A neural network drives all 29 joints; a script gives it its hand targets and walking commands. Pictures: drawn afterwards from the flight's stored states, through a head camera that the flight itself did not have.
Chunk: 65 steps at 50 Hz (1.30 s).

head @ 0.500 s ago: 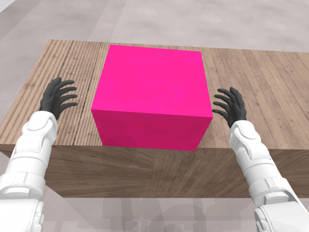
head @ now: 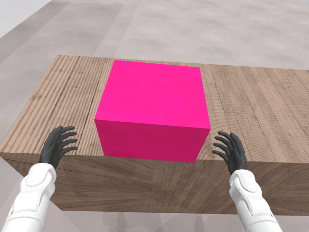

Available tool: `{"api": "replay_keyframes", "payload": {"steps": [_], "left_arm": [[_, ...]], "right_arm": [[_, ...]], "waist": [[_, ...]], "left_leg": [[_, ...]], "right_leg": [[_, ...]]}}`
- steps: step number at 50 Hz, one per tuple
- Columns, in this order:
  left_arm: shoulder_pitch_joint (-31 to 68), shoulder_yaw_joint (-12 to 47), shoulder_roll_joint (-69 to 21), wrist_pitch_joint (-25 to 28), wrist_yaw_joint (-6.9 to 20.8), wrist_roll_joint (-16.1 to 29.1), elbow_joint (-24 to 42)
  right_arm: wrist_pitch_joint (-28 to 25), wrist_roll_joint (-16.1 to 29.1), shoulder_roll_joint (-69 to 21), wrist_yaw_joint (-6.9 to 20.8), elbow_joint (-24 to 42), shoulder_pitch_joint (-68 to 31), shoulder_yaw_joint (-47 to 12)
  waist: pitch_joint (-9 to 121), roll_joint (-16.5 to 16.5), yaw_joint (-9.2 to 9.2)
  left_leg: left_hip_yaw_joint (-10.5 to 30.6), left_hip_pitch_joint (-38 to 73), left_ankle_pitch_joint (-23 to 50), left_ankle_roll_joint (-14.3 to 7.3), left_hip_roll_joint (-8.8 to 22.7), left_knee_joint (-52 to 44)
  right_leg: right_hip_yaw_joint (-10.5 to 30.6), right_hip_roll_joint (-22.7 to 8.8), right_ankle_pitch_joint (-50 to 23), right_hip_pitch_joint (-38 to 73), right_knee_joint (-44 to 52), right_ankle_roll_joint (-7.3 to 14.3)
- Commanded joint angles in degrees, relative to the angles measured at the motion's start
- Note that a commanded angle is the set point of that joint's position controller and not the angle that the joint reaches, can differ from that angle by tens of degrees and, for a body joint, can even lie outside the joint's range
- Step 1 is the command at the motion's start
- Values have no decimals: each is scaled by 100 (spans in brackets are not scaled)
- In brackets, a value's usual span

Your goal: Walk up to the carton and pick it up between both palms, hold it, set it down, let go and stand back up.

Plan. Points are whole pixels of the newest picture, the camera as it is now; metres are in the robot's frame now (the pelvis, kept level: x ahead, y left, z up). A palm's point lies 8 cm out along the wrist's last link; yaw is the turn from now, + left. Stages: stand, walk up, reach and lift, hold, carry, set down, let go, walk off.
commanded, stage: set down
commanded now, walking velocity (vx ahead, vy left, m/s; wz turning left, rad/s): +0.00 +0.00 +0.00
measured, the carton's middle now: (153, 110) +0.50 +0.02 +0.00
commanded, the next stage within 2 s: let go in 1.42 s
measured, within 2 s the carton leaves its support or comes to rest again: neither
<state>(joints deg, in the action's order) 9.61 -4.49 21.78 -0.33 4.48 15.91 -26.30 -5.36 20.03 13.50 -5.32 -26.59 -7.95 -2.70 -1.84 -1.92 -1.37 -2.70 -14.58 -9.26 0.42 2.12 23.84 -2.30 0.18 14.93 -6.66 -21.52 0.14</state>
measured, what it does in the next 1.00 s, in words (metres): stands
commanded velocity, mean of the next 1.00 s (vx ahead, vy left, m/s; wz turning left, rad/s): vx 0.00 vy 0.00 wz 0.00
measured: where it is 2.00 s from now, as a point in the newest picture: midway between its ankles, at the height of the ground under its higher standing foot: outside the picture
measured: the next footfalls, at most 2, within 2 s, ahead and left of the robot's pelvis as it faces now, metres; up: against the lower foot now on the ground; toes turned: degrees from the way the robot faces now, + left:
none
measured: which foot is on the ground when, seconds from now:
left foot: down 0.00-1.00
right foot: down 0.00-1.00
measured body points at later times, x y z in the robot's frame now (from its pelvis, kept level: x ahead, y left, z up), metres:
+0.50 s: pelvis +0.00 +0.00 +0.00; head +0.00 +0.01 +0.45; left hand +0.24 +0.27 -0.01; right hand +0.25 -0.20 -0.02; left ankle +0.04 +0.12 -0.74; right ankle -0.04 -0.11 -0.74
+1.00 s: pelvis +0.02 -0.01 +0.00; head +0.01 +0.00 +0.45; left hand +0.20 +0.24 -0.06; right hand +0.21 -0.22 -0.06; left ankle +0.04 +0.12 -0.74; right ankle -0.04 -0.11 -0.74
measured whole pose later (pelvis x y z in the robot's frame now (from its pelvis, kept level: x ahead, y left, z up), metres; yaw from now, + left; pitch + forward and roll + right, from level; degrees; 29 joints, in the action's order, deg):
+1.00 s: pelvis +0.02 -0.01 +0.00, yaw -1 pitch -4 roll +0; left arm -11.9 -1.8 15.9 1.2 2.9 7.2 -26.9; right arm -10.5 6.1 8.5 -2.4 -32.0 11.7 -1.8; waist -2.7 -1.9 -2.2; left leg -3.7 -6.9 -10.2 1.2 2.2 21.1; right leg -1.3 0.2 16.2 0.1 -19.9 0.8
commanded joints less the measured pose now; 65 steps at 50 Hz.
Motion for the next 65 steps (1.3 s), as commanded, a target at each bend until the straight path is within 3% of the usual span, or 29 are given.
{"api": "replay_keyframes", "payload": {"steps": [1,16,20,29,42,57,60,61,65], "left_arm": [[1146,-378,1174,430,4,25,1076],[-70,-5,1047,1350,-25,160,870],[41,156,1030,1195,-123,184,873],[-716,28,736,817,-135,-243,711],[-1284,-46,421,467,-187,-700,854],[-1847,-92,80,76,-126,-1235,597],[-1899,-92,3,-18,-129,-1349,553],[-2083,-65,-143,-65,-132,-1387,749],[-2059,-52,-238,-247,-149,-1494,658]], "right_arm": [[-347,-63,775,6,1117,-927,319],[-739,-465,413,129,1263,382,406],[-595,-615,421,196,1148,256,471],[-631,-802,342,250,565,781,373],[-677,-1275,154,297,433,1219,356],[-822,-1599,114,248,-190,1616,211],[-831,-1661,117,251,-311,1641,201],[-835,-1716,175,259,-426,1713,354],[-791,-1889,187,298,-471,1570,378]], "waist": [[1952,483,-25],[990,551,-83],[980,584,-45],[917,459,-96],[548,447,-89],[320,266,-21],[257,241,-11],[260,366,56],[195,197,33]], "left_leg": [[125,2097,2405,220,-289,126],[193,1873,1433,191,-211,-43],[203,1830,983,155,-131,-138],[188,2134,1750,182,-164,-103],[49,2232,1822,184,-215,-185],[-8,2517,2029,181,-284,-181],[-14,2555,2034,181,-289,-190],[-77,2732,2120,243,-260,-136],[-112,2642,1938,233,-259,-147]], "right_leg": [[244,95,-1374,-655,442,-109],[318,-13,-316,-1083,588,87],[294,-39,-34,-1178,571,119],[256,39,-557,-963,654,90],[231,31,-826,-966,770,23],[159,-8,-1623,-895,807,-146],[133,-8,-1685,-904,825,-158],[82,50,-1681,-959,823,-126],[39,72,-1507,-973,854,-127]]}}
